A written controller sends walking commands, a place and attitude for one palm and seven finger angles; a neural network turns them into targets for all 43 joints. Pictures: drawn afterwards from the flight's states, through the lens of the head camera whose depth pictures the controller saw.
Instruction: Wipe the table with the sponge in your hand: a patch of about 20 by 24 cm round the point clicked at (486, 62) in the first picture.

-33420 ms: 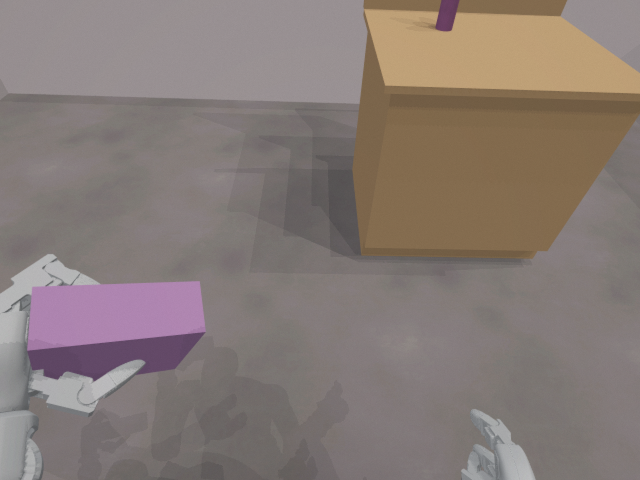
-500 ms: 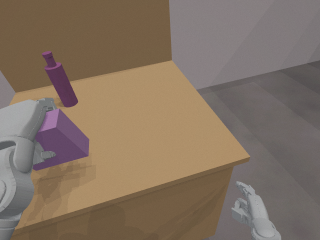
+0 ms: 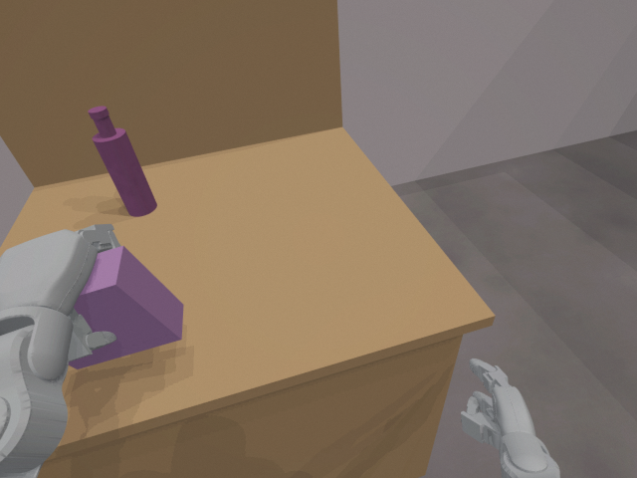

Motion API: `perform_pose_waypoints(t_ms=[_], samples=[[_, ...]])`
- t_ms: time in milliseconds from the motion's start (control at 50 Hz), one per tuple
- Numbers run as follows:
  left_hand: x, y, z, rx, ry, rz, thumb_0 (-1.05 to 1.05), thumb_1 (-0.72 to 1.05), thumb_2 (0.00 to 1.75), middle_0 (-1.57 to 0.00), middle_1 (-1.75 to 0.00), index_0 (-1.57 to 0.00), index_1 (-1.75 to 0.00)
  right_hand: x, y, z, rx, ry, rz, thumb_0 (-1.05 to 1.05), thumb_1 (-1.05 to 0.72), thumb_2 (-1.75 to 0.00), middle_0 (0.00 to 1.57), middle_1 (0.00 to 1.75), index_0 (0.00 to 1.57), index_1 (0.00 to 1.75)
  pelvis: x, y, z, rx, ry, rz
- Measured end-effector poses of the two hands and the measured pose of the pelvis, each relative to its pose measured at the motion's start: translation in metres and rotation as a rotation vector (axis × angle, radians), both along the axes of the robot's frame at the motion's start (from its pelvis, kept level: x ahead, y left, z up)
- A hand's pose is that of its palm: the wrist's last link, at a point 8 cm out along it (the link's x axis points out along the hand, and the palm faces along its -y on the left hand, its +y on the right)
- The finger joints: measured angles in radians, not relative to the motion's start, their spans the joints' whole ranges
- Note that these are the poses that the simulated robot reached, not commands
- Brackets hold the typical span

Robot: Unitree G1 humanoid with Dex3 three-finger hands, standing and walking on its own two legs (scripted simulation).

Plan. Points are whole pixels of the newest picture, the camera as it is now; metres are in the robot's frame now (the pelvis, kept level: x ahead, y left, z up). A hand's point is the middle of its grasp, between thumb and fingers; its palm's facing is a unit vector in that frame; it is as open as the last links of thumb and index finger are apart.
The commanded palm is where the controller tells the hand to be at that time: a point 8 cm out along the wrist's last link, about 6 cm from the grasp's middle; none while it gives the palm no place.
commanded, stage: bring the sponge back beside the body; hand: left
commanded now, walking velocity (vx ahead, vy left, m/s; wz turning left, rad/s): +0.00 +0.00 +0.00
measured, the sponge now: (110, 321) +0.21 +0.30 +0.13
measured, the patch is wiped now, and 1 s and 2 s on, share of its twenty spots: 1.00 1.00 1.00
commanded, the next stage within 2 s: step back with the hand held close in 0.78 s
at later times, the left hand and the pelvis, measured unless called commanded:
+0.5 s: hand (95, 322) +0.18 +0.28 +0.17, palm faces +0.25 -0.15 -0.96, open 9.5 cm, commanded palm +0.14 +0.28 +0.24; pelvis -0.01 +0.00 +0.00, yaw -1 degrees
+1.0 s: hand (123, 311) +0.20 +0.25 +0.18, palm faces +0.35 -0.65 -0.67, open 9.5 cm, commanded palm +0.14 +0.27 +0.23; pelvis -0.01 -0.01 +0.00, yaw +1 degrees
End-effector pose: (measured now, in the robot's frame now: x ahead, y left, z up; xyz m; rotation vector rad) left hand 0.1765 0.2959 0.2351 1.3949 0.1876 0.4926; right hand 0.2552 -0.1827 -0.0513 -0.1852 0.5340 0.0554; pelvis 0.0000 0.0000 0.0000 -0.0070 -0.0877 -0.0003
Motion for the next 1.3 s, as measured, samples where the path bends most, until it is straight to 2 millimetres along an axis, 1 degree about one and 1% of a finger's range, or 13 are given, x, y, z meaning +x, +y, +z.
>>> perform_pose_waypoints(t_ms=[220,360,480,920,940,960,1000,1060,1100,1160,1240,1300], samples=[[-0.012,-0.006,-0.01,-0.025,-0.007,-0.009,-0.01,-0.48,1.06,-0.77,-1.37,-0.81,-1.39,-0.003,0.002,0.005,-0.001,-0.025,0.002,0.02,-0.91,-0.9,0.2,0.3,0.2,0.3,-0.005,0.0,0.0,0.0,-0.014,-0.002],[-0.019,-0.015,-0.012,-0.035,-0.025,-0.038,-0.01,-0.48,1.06,-0.77,-1.37,-0.81,-1.39,-0.007,0.004,0.008,0.009,-0.04,0.003,0.02,-0.91,-0.9,0.2,0.3,0.2,0.3,-0.008,0.0,0.0,0.001,-0.021,-0.006],[-0.024,-0.018,-0.014,-0.044,-0.035,-0.044,-0.01,-0.48,1.06,-0.77,-1.37,-0.81,-1.39,-0.011,0.004,0.008,0.011,-0.04,0.001,0.02,-0.91,-0.9,0.2,0.3,0.2,0.3,-0.01,-0.001,0.0,0.001,-0.027,-0.009],[-0.024,-0.022,-0.016,-0.032,-0.026,-0.04,-0.01,-0.48,1.06,-0.77,-1.37,-0.81,-1.39,-0.02,-0.011,0.003,0.002,-0.04,-0.026,0.02,-0.91,-0.9,0.2,0.3,0.2,0.3,-0.014,-0.006,-0.001,0.002,-0.031,-0.014],[-0.023,-0.019,-0.017,-0.183,-0.076,-0.084,-0.01,-0.48,1.06,-0.77,-1.37,-0.81,-1.39,-0.021,-0.011,0.005,0.003,-0.043,-0.025,0.02,-0.91,-0.9,0.2,0.3,0.2,0.3,-0.014,-0.006,-0.001,-0.001,-0.021,-0.005],[-0.02,-0.018,-0.019,-0.345,-0.142,-0.153,-0.01,-0.48,1.06,-0.77,-1.37,-0.81,-1.39,-0.024,-0.011,0.007,-0.005,-0.052,-0.015,0.02,-0.91,-0.9,0.2,0.3,0.2,0.3,-0.014,-0.007,-0.002,-0.005,-0.003,0.006],[-0.018,-0.018,-0.022,-0.557,-0.272,-0.274,-0.01,-0.48,1.06,-0.77,-1.37,-0.81,-1.39,-0.034,-0.013,0.008,-0.028,-0.054,-0.004,0.02,-0.91,-0.9,0.2,0.3,0.2,0.3,-0.014,-0.008,-0.004,-0.011,0.035,0.018],[-0.018,-0.025,-0.021,-0.695,-0.446,-0.429,-0.01,-0.48,1.06,-0.77,-1.37,-0.81,-1.39,-0.057,-0.021,0.0,-0.085,-0.007,-0.023,0.01,-0.91,-0.9,0.2,0.3,0.2,0.3,-0.012,-0.007,-0.01,-0.03,0.076,0.028],[-0.02,-0.028,-0.016,-0.729,-0.534,-0.505,-0.01,-0.48,1.06,-0.77,-1.37,-0.81,-1.39,-0.077,-0.03,-0.01,-0.12,0.065,-0.058,0.01,-0.91,-0.9,0.21,0.3,0.2,0.3,-0.013,-0.005,-0.011,-0.024,0.089,0.034],[-0.023,-0.025,-0.005,-0.704,-0.606,-0.556,-0.01,-0.48,1.06,-0.77,-1.37,-0.81,-1.39,-0.108,-0.043,-0.024,-0.148,0.171,-0.12,0.01,-0.91,-0.9,0.21,0.3,0.2,0.3,-0.014,-0.001,-0.011,-0.017,0.105,0.029],[-0.025,-0.011,0.003,-0.637,-0.631,-0.556,-0.01,-0.48,1.06,-0.77,-1.37,-0.81,-1.39,-0.146,-0.055,-0.038,-0.158,0.282,-0.193,0.02,-0.91,-0.9,0.2,0.3,0.2,0.3,-0.019,0.004,-0.011,-0.019,0.119,0.025],[-0.026,-0.002,0.0,-0.618,-0.623,-0.538,-0.01,-0.48,1.06,-0.77,-1.37,-0.81,-1.39,-0.166,-0.059,-0.043,-0.159,0.315,-0.231,0.02,-0.91,-0.9,0.2,0.3,0.2,0.3,-0.025,0.008,-0.012,-0.021,0.126,0.02]])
